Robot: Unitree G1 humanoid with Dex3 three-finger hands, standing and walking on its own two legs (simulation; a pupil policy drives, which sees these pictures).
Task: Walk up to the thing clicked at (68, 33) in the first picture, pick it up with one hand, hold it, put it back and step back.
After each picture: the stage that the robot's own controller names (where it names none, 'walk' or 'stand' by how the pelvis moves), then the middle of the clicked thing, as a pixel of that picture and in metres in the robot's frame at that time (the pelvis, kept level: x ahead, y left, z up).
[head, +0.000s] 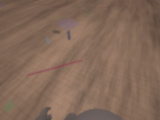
stand; (68, 35) +1.87 +0.56 -0.65
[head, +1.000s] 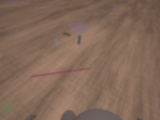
walk; (79, 39) +1.78 +0.23 -0.63
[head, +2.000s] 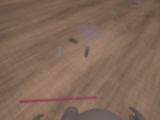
walk; (86, 51) +1.20 +0.05 -0.64
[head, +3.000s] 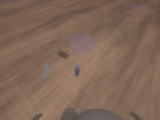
walk; (77, 70) +0.77 +0.15 -0.64
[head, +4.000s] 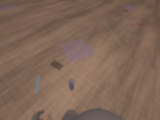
walk; (71, 85) +0.54 +0.20 -0.64
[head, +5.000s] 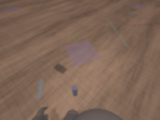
stand; (74, 91) +0.45 +0.17 -0.64
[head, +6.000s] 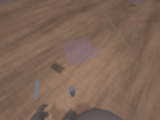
stand; (72, 92) +0.39 +0.18 -0.65
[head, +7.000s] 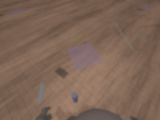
stand; (74, 98) +0.35 +0.19 -0.65
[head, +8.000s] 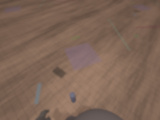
stand; (72, 97) +0.36 +0.19 -0.65
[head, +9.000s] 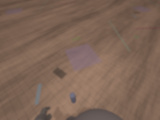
stand; (73, 98) +0.36 +0.19 -0.65
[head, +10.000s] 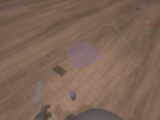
stand; (73, 95) +0.37 +0.19 -0.65
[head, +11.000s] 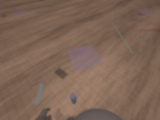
stand; (73, 99) +0.36 +0.20 -0.65
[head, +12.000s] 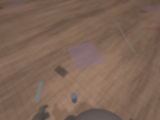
stand; (74, 98) +0.33 +0.16 -0.64
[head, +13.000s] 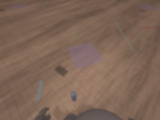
stand; (73, 96) +0.36 +0.18 -0.66
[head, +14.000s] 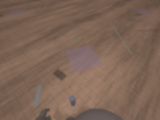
stand; (72, 101) +0.34 +0.19 -0.65
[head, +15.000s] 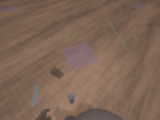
stand; (71, 98) +0.33 +0.20 -0.66
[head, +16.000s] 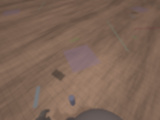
stand; (72, 100) +0.34 +0.19 -0.66
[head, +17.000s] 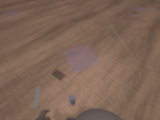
stand; (72, 100) +0.34 +0.20 -0.66
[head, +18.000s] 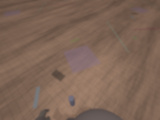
go down; (72, 101) +0.34 +0.20 -0.66
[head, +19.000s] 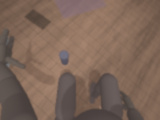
go down; (64, 58) +0.45 +0.17 -0.30
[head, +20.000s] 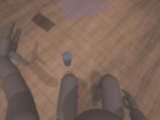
approach; (67, 60) +0.45 +0.16 -0.28
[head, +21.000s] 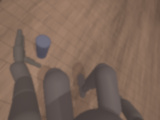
close in; (42, 49) +0.46 +0.20 -0.17
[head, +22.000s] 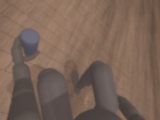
close; (30, 46) +0.46 +0.22 -0.17
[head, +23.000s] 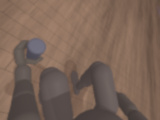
lift; (34, 52) +0.42 +0.21 -0.17
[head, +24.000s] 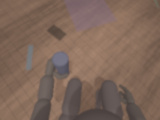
lift; (62, 68) +0.33 +0.18 +0.00
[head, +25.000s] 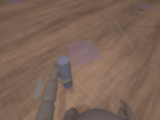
hold; (65, 74) +0.31 +0.16 +0.05
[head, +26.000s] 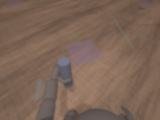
hold; (66, 74) +0.32 +0.16 +0.04
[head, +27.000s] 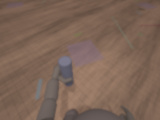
crouch; (67, 73) +0.32 +0.15 +0.05
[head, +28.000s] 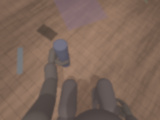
crouch; (63, 56) +0.43 +0.16 -0.05
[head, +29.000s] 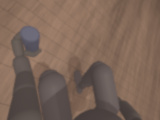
lower; (31, 45) +0.46 +0.21 -0.18
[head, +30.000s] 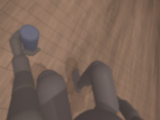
lower; (30, 44) +0.47 +0.21 -0.18
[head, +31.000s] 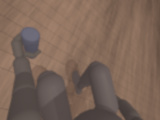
lower; (31, 46) +0.47 +0.21 -0.17
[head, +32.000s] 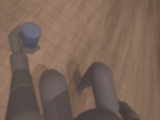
lower; (30, 41) +0.48 +0.23 -0.14
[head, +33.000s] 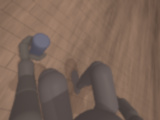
loosen; (37, 49) +0.44 +0.18 -0.18
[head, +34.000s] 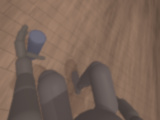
withdraw; (34, 48) +0.46 +0.20 -0.18
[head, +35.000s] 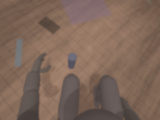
walk; (71, 62) +0.46 +0.14 -0.29
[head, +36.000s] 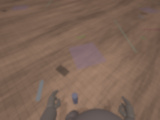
stand; (75, 98) +0.36 +0.13 -0.59
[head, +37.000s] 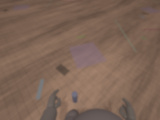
stand; (74, 97) +0.37 +0.14 -0.60
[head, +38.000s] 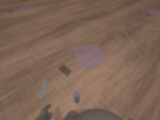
stand; (76, 97) +0.37 +0.13 -0.63
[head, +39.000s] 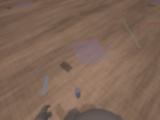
walk; (77, 93) +0.39 +0.14 -0.65
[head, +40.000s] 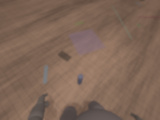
walk; (80, 79) +0.52 +0.06 -0.64
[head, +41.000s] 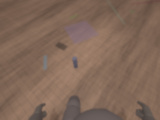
walk; (75, 62) +0.77 +0.24 -0.61
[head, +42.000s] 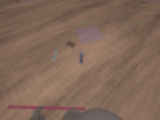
stand; (81, 58) +1.01 +0.18 -0.63
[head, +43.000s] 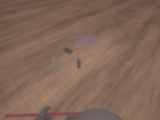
stand; (78, 63) +1.03 +0.19 -0.65
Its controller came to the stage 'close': yes
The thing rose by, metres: 0.71
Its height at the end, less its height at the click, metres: +0.00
